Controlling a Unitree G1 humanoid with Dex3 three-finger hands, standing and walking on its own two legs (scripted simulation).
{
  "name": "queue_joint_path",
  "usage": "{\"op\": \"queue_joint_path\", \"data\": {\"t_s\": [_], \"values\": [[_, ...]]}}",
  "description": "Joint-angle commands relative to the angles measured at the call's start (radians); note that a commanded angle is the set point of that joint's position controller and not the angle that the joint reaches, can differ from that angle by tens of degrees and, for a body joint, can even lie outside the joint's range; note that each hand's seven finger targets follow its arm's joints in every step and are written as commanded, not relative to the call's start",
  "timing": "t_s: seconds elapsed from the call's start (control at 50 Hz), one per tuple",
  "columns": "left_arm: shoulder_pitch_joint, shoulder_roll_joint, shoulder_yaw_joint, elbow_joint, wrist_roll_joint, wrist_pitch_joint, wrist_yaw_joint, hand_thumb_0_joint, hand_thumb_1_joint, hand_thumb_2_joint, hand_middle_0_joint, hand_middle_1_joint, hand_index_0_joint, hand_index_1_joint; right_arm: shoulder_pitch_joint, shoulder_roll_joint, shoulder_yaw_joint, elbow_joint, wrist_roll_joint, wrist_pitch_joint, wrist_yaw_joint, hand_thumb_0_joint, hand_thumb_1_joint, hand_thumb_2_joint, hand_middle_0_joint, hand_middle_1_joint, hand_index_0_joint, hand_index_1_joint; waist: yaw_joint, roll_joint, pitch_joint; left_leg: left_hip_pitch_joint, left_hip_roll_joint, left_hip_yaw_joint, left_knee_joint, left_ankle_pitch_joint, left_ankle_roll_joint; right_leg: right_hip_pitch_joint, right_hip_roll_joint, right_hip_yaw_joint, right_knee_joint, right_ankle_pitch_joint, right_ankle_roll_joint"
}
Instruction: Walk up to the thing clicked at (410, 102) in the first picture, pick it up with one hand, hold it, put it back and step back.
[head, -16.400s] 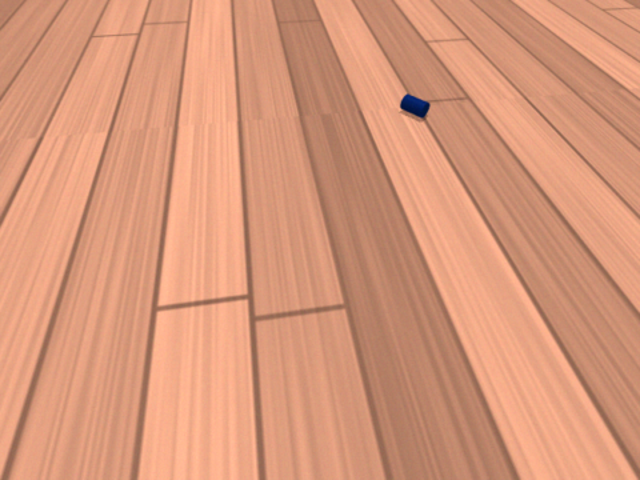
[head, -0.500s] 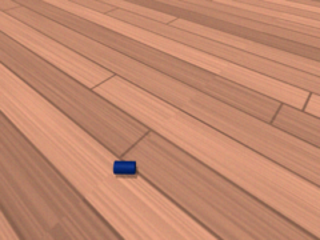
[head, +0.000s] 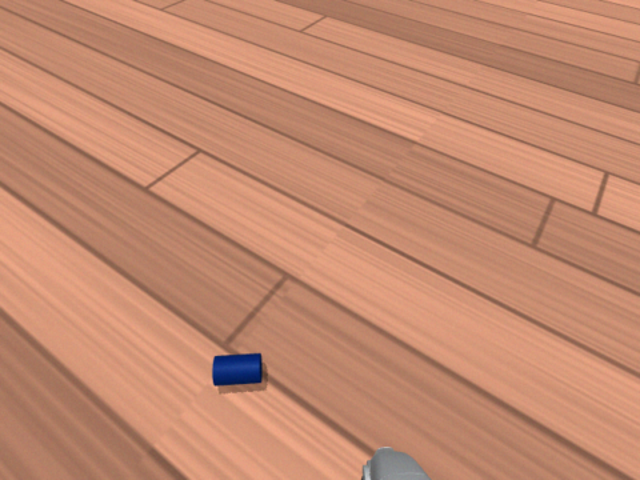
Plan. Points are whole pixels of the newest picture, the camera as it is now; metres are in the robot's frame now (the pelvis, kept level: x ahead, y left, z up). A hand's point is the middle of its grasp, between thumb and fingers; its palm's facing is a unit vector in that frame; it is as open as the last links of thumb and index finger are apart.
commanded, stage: walk up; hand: left
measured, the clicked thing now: (238, 369) +0.54 +0.22 -0.73
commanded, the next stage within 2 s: none
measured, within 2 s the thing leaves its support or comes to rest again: neither
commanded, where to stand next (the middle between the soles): +0.16 -0.03 m, yaw +0 degrees
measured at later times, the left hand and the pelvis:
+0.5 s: hand (159, 447) +0.21 +0.23 -0.17, palm faces -0.02 -0.94 -0.34, open 7.3 cm; pelvis +0.13 -0.03 -0.02, yaw +0 degrees
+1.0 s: hand (155, 477) +0.17 +0.23 -0.15, palm faces -0.02 -0.92 -0.39, open 7.3 cm; pelvis +0.12 -0.04 -0.01, yaw -1 degrees
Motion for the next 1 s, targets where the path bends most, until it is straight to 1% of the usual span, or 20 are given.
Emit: {"op": "queue_joint_path", "data": {"t_s": [0.0, 0.04, 0.08, 0.1, 0.12, 0.14, 0.22, 0.36, 0.44, 0.48, 0.5, 0.52, 0.6, 0.66, 0.72, 0.76, 0.78, 0.82, 0.88, 0.98], "values": [[-0.066, 0.126, 0.044, -0.117, 0.001, -0.048, 0.008, 0.0, 0.9, 0.9, -0.2, -0.3, -0.2, -0.3, -0.009, -0.273, -0.075, -0.099, 0.003, -0.014, -0.02, 0.0, -0.9, -0.9, 0.2, 0.3, 0.2, 0.3, -0.006, 0.158, -0.002, -0.056, 0.231, -0.123, -0.04, 0.424, 0.159, 0.085, 0.031, -0.07, -0.116, 0.039, -0.019], [-0.031, 0.118, 0.045, -0.104, 0.002, -0.055, 0.022, 0.0, 0.9, 0.9, -0.2, -0.3, -0.2, -0.3, 0.0, -0.256, -0.067, -0.109, 0.009, -0.001, -0.029, 0.0, -0.9, -0.9, 0.2, 0.3, 0.2, 0.3, 0.017, 0.108, -0.037, -0.082, 0.206, -0.089, 0.091, 0.557, 0.128, 0.204, 0.069, -0.103, -0.189, 0.082, -0.034], [0.109, 0.187, 0.073, -0.08, 0.002, -0.068, 0.041, 0.0, 0.9, 0.9, -0.2, -0.3, -0.2, -0.3, 0.029, -0.193, -0.038, -0.128, 0.021, 0.0, -0.034, 0.0, -0.9, -0.9, 0.2, 0.3, 0.2, 0.3, 0.088, -0.053, -0.154, -0.185, 0.126, -0.039, 0.395, 0.44, 0.069, 0.47, 0.019, -0.024, -0.263, 0.2, -0.079], [0.18, 0.273, 0.106, -0.09, 0.0, -0.072, 0.043, 0.0, 0.9, 0.9, -0.2, -0.3, -0.2, -0.3, 0.092, -0.148, -0.023, -0.154, 0.021, -0.003, -0.03, 0.0, -0.9, -0.9, 0.2, 0.3, 0.2, 0.3, 0.097, -0.274, -0.241, -0.359, 0.019, -0.009, 0.636, -0.004, 0.03, 0.619, -0.201, 0.32, -0.304, 0.111, -0.163], [0.172, 0.297, 0.104, -0.099, -0.015, -0.068, 0.043, 0.0, 0.9, 0.9, -0.2, -0.3, -0.2, -0.3, 0.067, -0.215, -0.038, -0.133, 0.021, 0.009, -0.038, 0.0, -0.9, -0.9, 0.2, 0.3, 0.2, 0.3, 0.115, -0.219, -0.19, -0.481, -0.041, -0.047, 0.736, -0.262, 0.027, 0.589, -0.315, 0.54, -0.402, 0.015, -0.264], [0.133, 0.304, 0.105, -0.112, -0.021, -0.063, 0.046, 0.0, 0.9, 0.9, -0.2, -0.3, -0.2, -0.3, 0.047, -0.257, -0.05, -0.117, 0.01, 0.012, -0.046, 0.0, -0.9, -0.9, 0.2, 0.3, 0.2, 0.3, 0.103, -0.178, -0.135, -0.498, 0.01, -0.104, 0.784, -0.296, 0.024, 0.511, -0.348, 0.585, -0.403, -0.036, -0.315], [0.027, 0.201, 0.068, -0.151, -0.027, -0.065, 0.058, 0.0, 0.9, 0.9, -0.2, -0.3, -0.2, -0.3, 0.071, -0.203, -0.041, -0.075, 0.017, 0.017, -0.031, 0.0, -0.9, -0.9, 0.2, 0.3, 0.2, 0.3, 0.032, -0.092, -0.038, -0.413, 0.046, -0.134, 0.691, -0.129, 0.009, 0.282, -0.158, 0.183, -0.383, 0.19, -0.212], [-0.018, 0.174, 0.04, -0.176, -0.012, -0.052, 0.076, 0.0, 0.9, 0.9, -0.2, -0.3, -0.2, -0.3, -0.005, -0.161, -0.029, -0.06, 0.009, 0.019, -0.046, 0.0, -0.9, -0.9, 0.2, 0.3, 0.2, 0.3, 0.042, -0.114, -0.077, -0.266, 0.041, -0.059, 0.309, 0.009, -0.042, 0.226, -0.139, 0.043, -0.243, 0.596, -0.219], [-0.097, 0.162, 0.021, -0.188, -0.032, -0.017, 0.078, 0.0, 0.9, 0.9, -0.2, -0.3, -0.2, -0.3, 0.016, -0.192, -0.043, -0.037, -0.002, 0.02, -0.058, 0.0, -0.9, -0.9, 0.2, 0.3, 0.2, 0.3, -0.013, -0.035, -0.113, -0.069, 0.028, -0.078, 0.143, 0.264, 0.009, 0.074, -0.118, 0.065, -0.107, 0.278, -0.135], [-0.036, 0.122, 0.012, -0.171, -0.05, 0.002, 0.08, 0.0, 0.9, 0.9, -0.2, -0.3, -0.2, -0.3, -0.066, -0.302, -0.06, -0.069, -0.013, 0.02, -0.063, 0.0, -0.9, -0.9, 0.2, 0.3, 0.2, 0.3, 0.032, 0.193, -0.113, -0.141, 0.286, -0.437, -0.025, 0.296, 0.116, 0.05, 0.057, -0.007, 0.059, -0.088, -0.037], [0.003, 0.147, 0.017, -0.138, -0.052, 0.018, 0.086, 0.0, 0.9, 0.9, -0.2, -0.3, -0.2, -0.3, -0.118, -0.326, -0.058, -0.085, -0.002, 0.018, -0.06, 0.0, -0.9, -0.9, 0.2, 0.3, 0.2, 0.3, 0.04, 0.222, -0.125, -0.213, 0.368, -0.526, -0.059, 0.258, 0.218, 0.122, 0.099, 0.006, 0.179, -0.351, -0.027], [0.008, 0.163, 0.023, -0.111, -0.047, 0.025, 0.091, 0.0, 0.9, 0.9, -0.2, -0.3, -0.2, -0.3, -0.153, -0.325, -0.059, -0.08, -0.005, 0.02, -0.06, 0.0, -0.9, -0.9, 0.2, 0.3, 0.2, 0.3, 0.039, 0.243, -0.12, -0.238, 0.386, -0.562, -0.067, 0.223, 0.26, 0.135, 0.077, 0.041, 0.257, -0.398, -0.024], [-0.007, 0.153, 0.029, -0.071, -0.041, 0.018, 0.081, 0.0, 0.9, 0.9, -0.2, -0.3, -0.2, -0.3, -0.192, -0.259, -0.034, -0.072, -0.003, 0.024, -0.066, 0.0, -0.9, -0.9, 0.2, 0.3, 0.2, 0.3, 0.051, 0.232, -0.135, -0.188, 0.252, -0.321, 0.02, 0.364, 0.178, 0.108, 0.073, 0.043, 0.213, -0.338, -0.026], [-0.011, 0.14, 0.022, -0.043, -0.036, 0.005, 0.08, 0.0, 0.9, 0.9, -0.2, -0.3, -0.2, -0.3, -0.191, -0.253, -0.03, -0.059, -0.007, 0.037, -0.06, 0.0, -0.9, -0.9, 0.2, 0.3, 0.2, 0.3, 0.035, 0.257, -0.188, -0.097, 0.228, -0.297, 0.063, 0.349, 0.157, 0.14, 0.07, -0.019, 0.025, -0.312, -0.006], [0.055, 0.121, 0.015, 0.022, -0.025, -0.02, 0.093, 0.0, 0.9, 0.9, -0.2, -0.3, -0.2, -0.3, -0.248, -0.237, -0.022, -0.056, 0.002, 0.06, -0.049, 0.0, -0.9, -0.9, 0.2, 0.3, 0.2, 0.3, 0.075, 0.22, -0.202, -0.145, 0.196, -0.229, 0.165, 0.339, 0.114, 0.304, 0.07, -0.038, -0.305, -0.044, -0.001], [-0.02, 0.205, 0.025, 0.003, 0.001, -0.047, 0.105, 0.0, 0.9, 0.9, -0.2, -0.3, -0.2, -0.3, -0.246, -0.161, 0.002, -0.059, 0.026, 0.069, -0.041, 0.0, -0.9, -0.9, 0.2, 0.3, 0.2, 0.3, 0.04, 0.005, -0.131, -0.304, 0.092, -0.154, 0.263, 0.222, 0.018, 0.312, -0.113, 0.26, -0.361, 0.071, -0.066], [-0.123, 0.271, 0.03, -0.014, -0.001, -0.044, 0.101, 0.0, 0.9, 0.9, -0.2, -0.3, -0.2, -0.3, -0.251, -0.173, -0.006, -0.041, 0.021, 0.074, -0.045, 0.0, -0.9, -0.9, 0.2, 0.3, 0.2, 0.3, 0.008, -0.061, -0.086, -0.253, 0.044, -0.115, 0.245, -0.071, 0.003, 0.158, -0.206, 0.309, -0.363, 0.008, -0.146], [-0.201, 0.211, 0.01, -0.033, -0.005, -0.042, 0.092, 0.0, 0.9, 0.9, -0.2, -0.3, -0.2, -0.3, -0.218, -0.205, -0.021, 0.011, 0.011, 0.069, -0.038, 0.0, -0.9, -0.9, 0.2, 0.3, 0.2, 0.3, -0.033, -0.018, -0.044, -0.073, 0.075, -0.152, 0.178, -0.054, 0.006, 0.001, -0.147, 0.196, -0.308, -0.087, -0.104], [-0.132, 0.166, -0.002, 0.024, -0.019, -0.05, 0.089, 0.0, 0.9, 0.9, -0.2, -0.3, -0.2, -0.3, -0.299, -0.198, -0.01, 0.026, 0.018, 0.054, -0.024, 0.0, -0.9, -0.9, 0.2, 0.3, 0.2, 0.3, 0.02, -0.002, -0.099, -0.068, 0.144, -0.225, 0.074, 0.264, 0.048, 0.143, -0.02, 0.057, -0.289, -0.016, -0.018], [-0.177, 0.18, -0.002, 0.042, -0.015, -0.045, 0.085, 0.0, 0.9, 0.9, -0.2, -0.3, -0.2, -0.3, -0.306, -0.194, -0.001, 0.075, 0.012, 0.065, -0.017, 0.0, -0.9, -0.9, 0.2, 0.3, 0.2, 0.3, 0.008, -0.03, -0.004, -0.095, 0.094, -0.18, 0.007, 0.027, 0.003, 0.094, -0.057, 0.118, -0.402, -0.198, -0.028]]}}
